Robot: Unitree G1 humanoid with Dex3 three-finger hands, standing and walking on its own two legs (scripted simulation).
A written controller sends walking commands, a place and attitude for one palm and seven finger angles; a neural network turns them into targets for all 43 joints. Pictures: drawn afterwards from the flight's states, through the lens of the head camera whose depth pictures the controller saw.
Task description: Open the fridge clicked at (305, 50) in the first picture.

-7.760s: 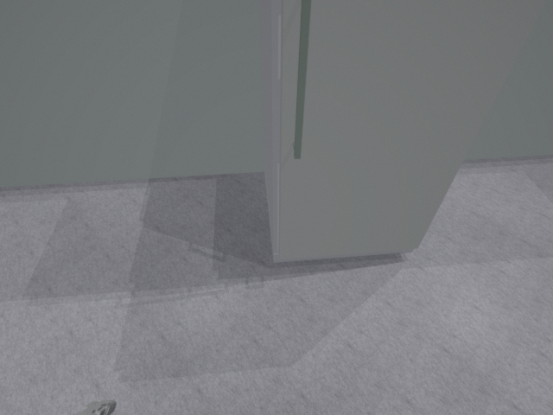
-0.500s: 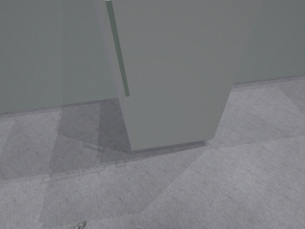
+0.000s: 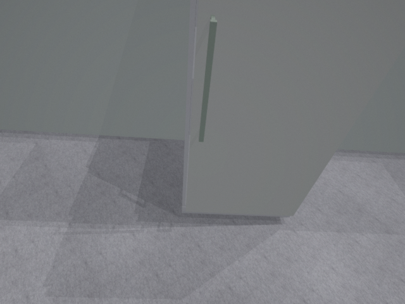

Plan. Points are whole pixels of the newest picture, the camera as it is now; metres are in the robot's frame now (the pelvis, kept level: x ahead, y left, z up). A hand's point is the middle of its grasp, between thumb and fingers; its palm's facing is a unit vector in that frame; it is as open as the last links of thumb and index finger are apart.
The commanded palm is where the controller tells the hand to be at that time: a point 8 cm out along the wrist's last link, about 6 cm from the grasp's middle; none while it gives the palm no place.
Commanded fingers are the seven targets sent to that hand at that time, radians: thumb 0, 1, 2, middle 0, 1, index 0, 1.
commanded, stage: take the last steps up to it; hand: left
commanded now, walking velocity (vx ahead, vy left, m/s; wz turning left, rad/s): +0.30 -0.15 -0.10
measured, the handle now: (206, 88) +0.69 +0.04 +0.09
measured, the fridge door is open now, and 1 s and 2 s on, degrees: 0 0 0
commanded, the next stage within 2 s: come to a stop and stand still in 0.52 s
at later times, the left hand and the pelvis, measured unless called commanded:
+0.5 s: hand (178, 267) +0.26 +0.07 -0.17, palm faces -0.05 -0.98 -0.21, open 7.3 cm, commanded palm none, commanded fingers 0.00 0.90 0.90 -0.20 -0.30 -0.20 -0.30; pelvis +0.15 -0.11 -0.01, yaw -3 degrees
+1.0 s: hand (189, 288) +0.21 +0.04 -0.18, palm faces +0.03 -0.99 -0.16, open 7.3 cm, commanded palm none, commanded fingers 0.00 0.90 0.90 -0.20 -0.30 -0.20 -0.30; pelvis +0.22 -0.12 -0.01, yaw -3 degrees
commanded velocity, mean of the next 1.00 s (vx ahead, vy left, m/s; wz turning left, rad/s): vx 0.05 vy -0.05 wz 0.00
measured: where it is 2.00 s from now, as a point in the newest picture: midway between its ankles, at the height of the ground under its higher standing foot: outside the picture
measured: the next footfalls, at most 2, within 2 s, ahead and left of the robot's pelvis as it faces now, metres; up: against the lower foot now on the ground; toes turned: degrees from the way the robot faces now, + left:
right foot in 0.34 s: +0.26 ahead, -0.19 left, +0.00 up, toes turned -11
left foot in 0.80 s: +0.31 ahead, -0.01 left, +0.00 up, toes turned +2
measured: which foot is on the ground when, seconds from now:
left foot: down 0.00-0.36, up 0.38-0.78, down 0.80-1.00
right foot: up 0.00-0.32, down 0.34-1.00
